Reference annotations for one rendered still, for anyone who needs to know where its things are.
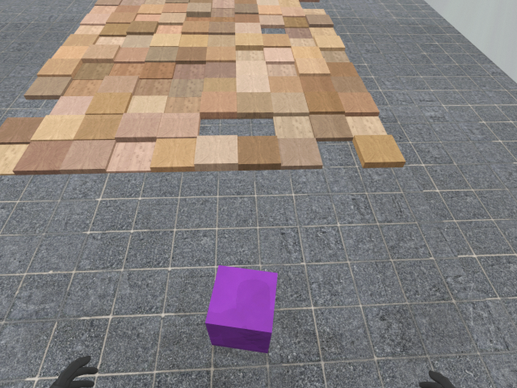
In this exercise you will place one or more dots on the carton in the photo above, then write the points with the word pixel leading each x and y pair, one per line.
pixel 241 310

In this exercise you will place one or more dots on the left robot hand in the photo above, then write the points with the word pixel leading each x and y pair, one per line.
pixel 75 369

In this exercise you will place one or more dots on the right robot hand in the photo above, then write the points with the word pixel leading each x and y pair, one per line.
pixel 443 382

